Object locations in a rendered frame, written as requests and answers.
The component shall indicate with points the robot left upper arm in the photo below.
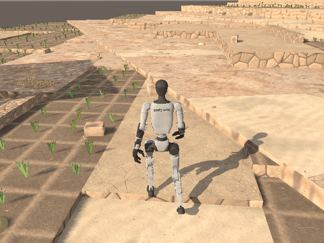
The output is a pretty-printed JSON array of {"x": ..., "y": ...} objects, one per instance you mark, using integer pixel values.
[{"x": 143, "y": 116}]

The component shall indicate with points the robot torso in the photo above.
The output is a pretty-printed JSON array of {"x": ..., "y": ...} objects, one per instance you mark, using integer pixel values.
[{"x": 162, "y": 122}]

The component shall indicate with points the robot right upper arm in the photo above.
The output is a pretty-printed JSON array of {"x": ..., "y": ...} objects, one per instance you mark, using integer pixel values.
[{"x": 179, "y": 114}]

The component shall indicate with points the robot right forearm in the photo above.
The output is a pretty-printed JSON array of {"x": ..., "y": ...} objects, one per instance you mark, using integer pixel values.
[{"x": 182, "y": 131}]

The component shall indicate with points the left robot thigh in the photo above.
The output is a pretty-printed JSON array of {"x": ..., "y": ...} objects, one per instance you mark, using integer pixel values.
[{"x": 149, "y": 149}]

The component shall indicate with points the robot left forearm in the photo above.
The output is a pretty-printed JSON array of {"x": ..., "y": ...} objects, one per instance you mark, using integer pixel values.
[{"x": 139, "y": 137}]

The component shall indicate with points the robot left hand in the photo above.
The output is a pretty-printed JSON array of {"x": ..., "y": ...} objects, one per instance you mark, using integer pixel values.
[{"x": 135, "y": 151}]

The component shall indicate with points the robot right hand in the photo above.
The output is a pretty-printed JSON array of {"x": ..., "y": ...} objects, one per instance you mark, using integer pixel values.
[{"x": 177, "y": 133}]

